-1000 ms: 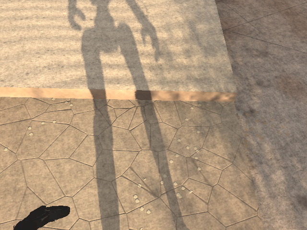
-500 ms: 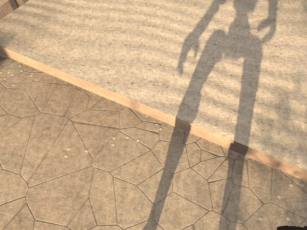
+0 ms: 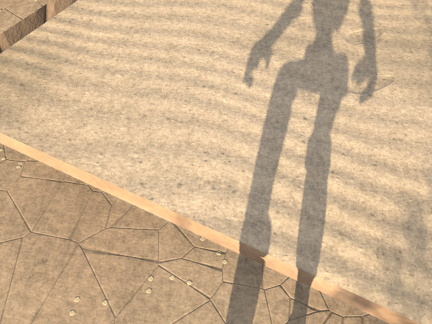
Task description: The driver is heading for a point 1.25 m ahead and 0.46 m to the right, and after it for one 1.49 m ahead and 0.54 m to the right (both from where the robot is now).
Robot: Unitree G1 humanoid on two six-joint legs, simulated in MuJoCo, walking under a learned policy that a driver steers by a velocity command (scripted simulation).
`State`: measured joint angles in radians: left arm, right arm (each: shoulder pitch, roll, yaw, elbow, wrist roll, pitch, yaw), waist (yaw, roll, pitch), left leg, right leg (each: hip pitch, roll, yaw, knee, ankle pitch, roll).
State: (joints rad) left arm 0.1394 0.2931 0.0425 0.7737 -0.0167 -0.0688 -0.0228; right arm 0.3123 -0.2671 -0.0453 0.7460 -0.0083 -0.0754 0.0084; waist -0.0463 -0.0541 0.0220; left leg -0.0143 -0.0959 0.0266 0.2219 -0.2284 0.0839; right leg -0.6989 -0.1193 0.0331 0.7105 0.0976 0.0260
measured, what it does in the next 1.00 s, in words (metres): walks ahead, turning right: right foot, then left foot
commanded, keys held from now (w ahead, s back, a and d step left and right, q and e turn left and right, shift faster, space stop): w+e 1.00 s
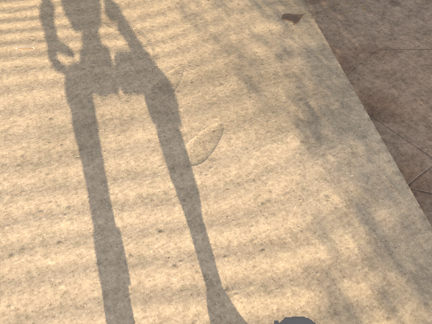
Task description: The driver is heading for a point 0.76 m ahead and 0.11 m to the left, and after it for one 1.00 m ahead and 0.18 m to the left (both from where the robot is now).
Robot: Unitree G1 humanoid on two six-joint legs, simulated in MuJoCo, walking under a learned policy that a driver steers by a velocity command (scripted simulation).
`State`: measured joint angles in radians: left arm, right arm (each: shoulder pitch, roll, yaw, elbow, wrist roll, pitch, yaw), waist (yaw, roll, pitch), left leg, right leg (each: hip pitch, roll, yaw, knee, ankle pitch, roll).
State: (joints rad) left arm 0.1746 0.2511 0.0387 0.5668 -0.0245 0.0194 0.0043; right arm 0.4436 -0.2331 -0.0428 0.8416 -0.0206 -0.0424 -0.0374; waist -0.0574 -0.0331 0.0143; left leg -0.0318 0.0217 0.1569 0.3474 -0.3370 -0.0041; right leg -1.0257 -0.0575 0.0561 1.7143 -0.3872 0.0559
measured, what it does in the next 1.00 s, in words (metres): climbs: right foot 0.08 m higher, then left foot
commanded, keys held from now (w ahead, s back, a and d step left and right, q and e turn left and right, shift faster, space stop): w+e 0.12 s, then w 0.10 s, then w+q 0.78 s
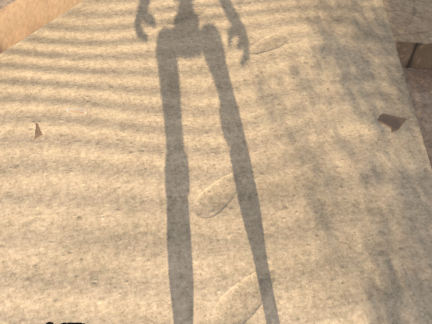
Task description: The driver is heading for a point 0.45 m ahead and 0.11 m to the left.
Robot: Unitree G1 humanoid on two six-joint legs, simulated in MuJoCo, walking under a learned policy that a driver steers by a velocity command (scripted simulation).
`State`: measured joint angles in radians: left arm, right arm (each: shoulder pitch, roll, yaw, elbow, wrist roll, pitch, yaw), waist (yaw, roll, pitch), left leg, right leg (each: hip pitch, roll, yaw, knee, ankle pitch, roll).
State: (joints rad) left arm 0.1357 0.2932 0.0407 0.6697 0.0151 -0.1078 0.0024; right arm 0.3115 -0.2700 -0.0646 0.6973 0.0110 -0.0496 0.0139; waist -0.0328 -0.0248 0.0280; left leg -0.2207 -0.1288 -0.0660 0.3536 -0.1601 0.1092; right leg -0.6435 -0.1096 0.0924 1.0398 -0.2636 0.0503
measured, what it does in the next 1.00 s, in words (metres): walks ahead, turning left: right foot, then left foot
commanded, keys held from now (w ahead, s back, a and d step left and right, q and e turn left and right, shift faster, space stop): w+q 0.46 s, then no key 0.54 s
